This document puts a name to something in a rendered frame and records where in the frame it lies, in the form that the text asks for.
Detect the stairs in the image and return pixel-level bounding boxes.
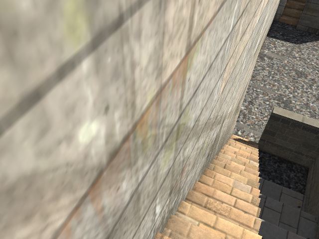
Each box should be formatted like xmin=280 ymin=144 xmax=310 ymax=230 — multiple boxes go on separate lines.
xmin=279 ymin=0 xmax=307 ymax=26
xmin=155 ymin=134 xmax=262 ymax=239

